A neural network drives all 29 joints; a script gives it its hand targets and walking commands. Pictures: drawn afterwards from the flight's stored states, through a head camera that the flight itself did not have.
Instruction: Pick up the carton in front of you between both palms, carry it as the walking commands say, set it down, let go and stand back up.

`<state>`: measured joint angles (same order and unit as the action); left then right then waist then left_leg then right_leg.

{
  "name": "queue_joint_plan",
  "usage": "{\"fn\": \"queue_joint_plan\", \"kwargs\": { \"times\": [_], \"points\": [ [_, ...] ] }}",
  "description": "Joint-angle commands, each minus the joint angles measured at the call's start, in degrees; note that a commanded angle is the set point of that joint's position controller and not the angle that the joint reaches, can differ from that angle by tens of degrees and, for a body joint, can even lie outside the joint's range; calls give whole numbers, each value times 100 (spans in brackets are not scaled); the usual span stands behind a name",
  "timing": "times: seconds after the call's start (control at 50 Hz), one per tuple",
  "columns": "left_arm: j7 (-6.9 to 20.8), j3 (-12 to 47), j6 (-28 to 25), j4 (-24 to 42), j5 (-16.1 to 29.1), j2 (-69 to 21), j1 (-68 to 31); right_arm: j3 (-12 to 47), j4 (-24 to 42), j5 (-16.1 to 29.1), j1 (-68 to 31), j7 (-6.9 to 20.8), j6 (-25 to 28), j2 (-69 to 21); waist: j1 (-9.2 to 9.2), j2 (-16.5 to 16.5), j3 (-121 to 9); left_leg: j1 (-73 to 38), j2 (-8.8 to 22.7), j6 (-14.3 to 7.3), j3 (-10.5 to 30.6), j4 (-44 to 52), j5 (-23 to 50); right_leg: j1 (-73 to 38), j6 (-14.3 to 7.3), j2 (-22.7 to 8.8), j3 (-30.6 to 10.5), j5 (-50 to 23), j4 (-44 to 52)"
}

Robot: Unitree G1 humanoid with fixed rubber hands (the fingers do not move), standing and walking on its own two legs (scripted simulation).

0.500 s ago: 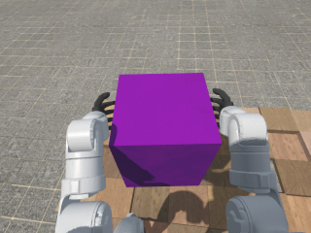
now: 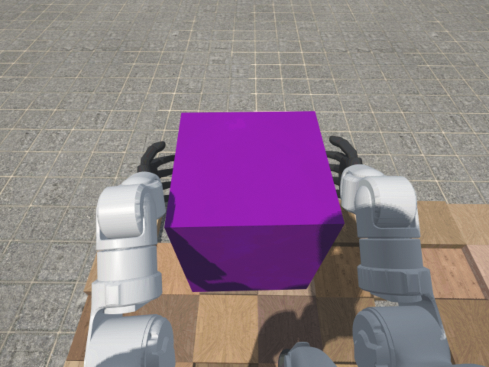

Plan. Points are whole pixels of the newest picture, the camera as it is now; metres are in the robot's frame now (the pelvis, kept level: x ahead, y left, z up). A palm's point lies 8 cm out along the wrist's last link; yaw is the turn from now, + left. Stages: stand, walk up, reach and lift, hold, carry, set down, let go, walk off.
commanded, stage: carry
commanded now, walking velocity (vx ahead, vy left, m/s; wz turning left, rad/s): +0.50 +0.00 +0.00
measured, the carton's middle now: (249, 208) +0.36 -0.01 +0.05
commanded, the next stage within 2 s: none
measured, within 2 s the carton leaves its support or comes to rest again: neither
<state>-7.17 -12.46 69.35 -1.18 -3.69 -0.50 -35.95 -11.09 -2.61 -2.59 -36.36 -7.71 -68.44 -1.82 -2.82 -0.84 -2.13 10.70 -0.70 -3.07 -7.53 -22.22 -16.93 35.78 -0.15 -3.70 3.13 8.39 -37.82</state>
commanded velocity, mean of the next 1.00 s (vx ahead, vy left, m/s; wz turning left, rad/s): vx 0.50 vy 0.00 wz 0.00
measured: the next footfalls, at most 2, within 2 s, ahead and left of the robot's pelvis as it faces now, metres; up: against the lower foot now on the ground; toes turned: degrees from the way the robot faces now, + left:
right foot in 0.10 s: +0.23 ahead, -0.10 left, -0.01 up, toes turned -6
left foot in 0.54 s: +0.56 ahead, +0.07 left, +0.01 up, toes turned +6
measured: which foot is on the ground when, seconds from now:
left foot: down 0.00-0.10, up 0.12-0.52, down 0.54-1.00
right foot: up 0.00-0.08, down 0.10-0.58, up 0.60-0.98, down 1.00-1.00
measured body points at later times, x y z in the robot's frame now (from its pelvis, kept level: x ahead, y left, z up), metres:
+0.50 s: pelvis +0.32 -0.03 -0.02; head +0.35 -0.04 +0.43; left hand +0.68 +0.14 +0.09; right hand +0.70 -0.17 +0.09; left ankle +0.48 +0.09 -0.71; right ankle +0.19 -0.10 -0.75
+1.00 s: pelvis +0.64 -0.04 -0.01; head +0.65 -0.05 +0.44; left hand +1.02 +0.09 +0.16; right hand +1.01 -0.21 +0.16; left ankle +0.52 +0.07 -0.73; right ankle +0.76 -0.14 -0.74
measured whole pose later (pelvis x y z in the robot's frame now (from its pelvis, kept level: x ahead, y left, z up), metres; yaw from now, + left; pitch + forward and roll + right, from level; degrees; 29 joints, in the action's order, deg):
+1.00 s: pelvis +0.64 -0.04 -0.01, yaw +0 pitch +4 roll +2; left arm -7.2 -13.7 73.6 2.6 -3.6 0.6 -41.4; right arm -11.0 -0.2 -1.7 -42.8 -8.1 -72.6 0.1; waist -3.1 -0.8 -3.9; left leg 9.0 0.2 -0.3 -6.7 -31.3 -26.1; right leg 28.4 -2.1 -2.0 5.4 1.2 -26.1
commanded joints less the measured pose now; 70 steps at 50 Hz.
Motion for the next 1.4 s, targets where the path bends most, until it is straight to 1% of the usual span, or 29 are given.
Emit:
{"fn": "queue_joint_plan", "kwargs": {
  "times": [0.0,0.06,0.08,0.1,0.12,0.14,0.2,0.32,0.46,0.5,0.52,0.54,0.56,0.58,0.6,0.64,0.68,0.76,0.88,0.94,0.98,1.0,1.02,1.04,1.1,1.12,1.16,1.26,1.38],
  "points": [
    [1198,3843,-46,247,2270,-5951,-3781,3747,436,2433,-3797,1422,5,-5880,-135,936,-2254,-2092,1082,-461,647,-186,3506,-204,-55,356,417,-602,851],
    [1330,3646,-11,-127,2244,-5910,-3764,3636,18,2330,-3742,1452,-2,-5875,166,665,-2474,-1008,859,-111,252,-1492,3231,-2519,-253,378,612,-1109,1703],
    [1388,3537,-18,-315,2212,-5893,-3626,3591,-89,2317,-3837,1461,16,-5873,435,261,-2666,97,715,33,257,-2367,1939,-3768,-347,-230,-65,-1106,1498],
    [1413,3393,-38,-585,2107,-5738,-3531,3536,-257,2300,-3817,1494,-8,-5952,395,-1048,-2802,1545,102,200,163,-3435,-1006,-4899,-618,-1438,-1837,-2557,1170],
    [1416,3326,-83,-700,2041,-5607,-3626,3546,-425,2299,-3966,1506,-23,-6148,489,-1597,-2956,2972,-227,219,540,-4538,-1497,-5726,-1416,-1851,-2981,-1427,1447],
    [1448,3332,-127,-730,2124,-5902,-3595,3538,-405,2315,-4134,1506,2,-6165,532,-1212,-2750,3316,99,154,827,-4795,-1272,-5375,-1383,-1723,-2827,-676,1608],
    [1491,3514,-261,-100,2451,-6342,-4434,3612,-197,2492,-4561,1443,114,-6585,481,-415,-2410,3153,471,217,846,-4246,-360,-4402,-1080,-1339,-1830,-1169,1836],
    [1423,3794,-228,683,2792,-6395,-4655,3615,339,2287,-4226,1171,108,-6411,505,-454,-2404,3660,508,397,518,-3670,57,-4468,-1189,-1050,-1138,-1404,1803],
    [1512,3799,-128,40,2602,-6197,-3997,3493,-104,1933,-3584,1217,0,-5998,686,-614,-1909,2971,-9,92,-234,-1377,1166,-4575,-890,-646,-359,-3775,1386],
    [1554,3794,-185,-89,2586,-6274,-4055,3462,-189,1918,-3632,1262,41,-5999,426,-771,-2041,1559,-304,-57,-507,-692,1401,-4202,-592,-598,-16,-4696,863],
    [1567,3803,-211,-143,2591,-6313,-4100,3449,-237,1923,-3624,1278,76,-6042,136,-753,-2499,107,-315,-152,-610,-422,1560,-3688,-342,-515,343,-4529,-41],
    [1578,3829,-242,-129,2566,-6316,-4131,3420,-236,1915,-3579,1310,115,-6031,-60,-356,-3016,-1445,408,-316,327,-528,1336,-2603,-167,-384,361,-2787,-1177],
    [1589,3806,-242,-103,2594,-6491,-4211,3404,-219,1860,-3684,1312,197,-5903,-101,1290,-3844,-3143,2097,-1331,3357,-407,1233,-682,77,420,143,-147,-3055],
    [1579,3877,-244,17,2605,-6403,-4329,3479,-252,1983,-3603,1329,224,-6090,-144,1693,-3817,-3358,2192,-1545,4099,-52,1817,122,1,819,-268,2057,-4042],
    [1550,3885,-279,102,2632,-6526,-4493,3542,66,2099,-3824,1348,261,-6198,-142,1318,-3533,-3125,2050,-1458,3481,-281,2123,581,-172,516,-539,2027,-4470],
    [1452,3863,-299,299,2616,-6559,-4501,3788,619,2365,-4346,1358,289,-6410,-111,351,-2972,-2188,1839,-1069,2631,-230,2317,718,-212,137,-574,1631,-3882],
    [1325,3826,-283,415,2523,-6496,-4280,3982,951,2608,-4560,1362,268,-6468,3,457,-2940,-1622,1658,-865,2131,-4,1913,320,-139,-21,-506,1369,-3071],
    [1131,3854,-237,625,2235,-6194,-3920,4081,1149,2743,-4321,1422,161,-6267,-69,736,-2811,-1483,1603,-988,1673,217,2054,256,-28,5,-156,1261,-1529],
    [1033,3861,35,939,2186,-5518,-4226,4017,1204,2784,-4443,1423,-130,-5639,-165,927,-2400,-1464,1202,-662,889,-112,2797,-300,-101,220,233,-417,189],
    [1079,3643,332,711,2226,-5160,-4303,3764,836,2644,-4411,1341,-374,-5240,-114,896,-2237,-1637,1149,-434,694,-669,3042,-794,-213,293,330,-740,1181],
    [1140,3370,511,364,2262,-4967,-4379,3550,493,2573,-4522,1295,-529,-5110,130,530,-2422,-1095,849,-126,341,-1730,2788,-2310,-249,335,533,-1128,1727],
    [1175,3196,592,160,2258,-4859,-4362,3438,315,2570,-4650,1271,-607,-5028,346,121,-2650,-160,731,32,322,-2538,1583,-3464,-314,-252,-70,-988,1324],
    [1181,3038,637,-55,2157,-4624,-4506,3367,221,2566,-4869,1252,-698,-5149,416,-1075,-3089,1545,102,210,215,-3778,-23,-4761,-1013,-1455,-2204,-652,1200],
    [1177,2918,653,-143,2221,-4663,-4743,3280,248,2603,-5270,1250,-780,-5158,577,-1955,-2944,2824,-323,195,456,-4659,-1518,-5172,-1401,-1733,-3237,-451,1511],
    [1232,2885,749,189,2494,-5233,-5487,3101,118,2692,-5775,1167,-851,-5622,564,-572,-2478,3175,217,93,817,-4470,-1068,-4362,-1117,-1329,-2346,-773,1534],
    [1259,2888,780,250,2581,-5398,-5644,3000,23,2626,-5681,1127,-866,-5722,503,-476,-2492,2992,310,119,835,-4143,-836,-4160,-991,-1225,-2002,-1065,1615],
    [1300,2828,781,132,2629,-5673,-5651,2832,-183,2459,-5483,1082,-887,-5910,525,-702,-2657,2842,334,232,737,-3776,-619,-4168,-1051,-1162,-1641,-1663,1593],
    [1511,2748,534,-649,2536,-6305,-5148,2610,-1014,1948,-4610,1139,-657,-6329,638,-592,-2385,3431,302,381,525,-2694,367,-4441,-1069,-905,-1108,-2209,1561],
    [1567,3299,-12,-336,2671,-6744,-5205,2885,-747,1856,-4481,1212,-200,-6563,820,-486,-1968,3012,119,103,185,-978,2401,-4559,-865,-517,-554,-2785,1288]
  ]
}}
